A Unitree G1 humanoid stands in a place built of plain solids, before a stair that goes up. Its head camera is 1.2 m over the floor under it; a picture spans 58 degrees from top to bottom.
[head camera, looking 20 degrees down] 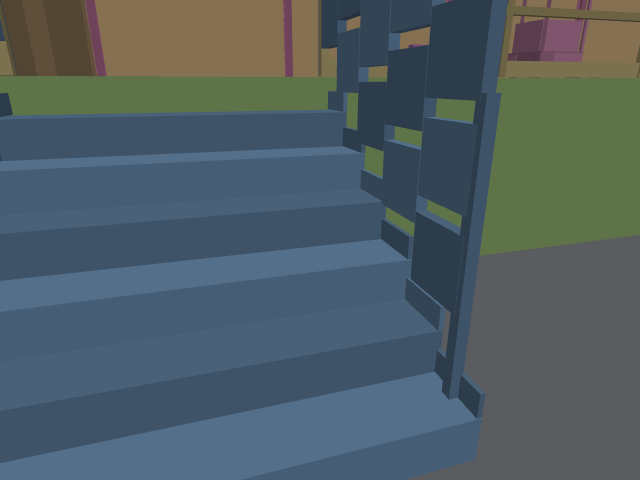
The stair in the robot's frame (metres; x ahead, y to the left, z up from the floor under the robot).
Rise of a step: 0.18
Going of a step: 0.26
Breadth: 1.62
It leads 17 degrees to the left of straight ahead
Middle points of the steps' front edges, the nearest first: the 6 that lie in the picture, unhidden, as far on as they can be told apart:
1.13 0.32 0.35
1.38 0.40 0.53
1.63 0.48 0.70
1.87 0.55 0.88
2.12 0.63 1.05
2.37 0.71 1.23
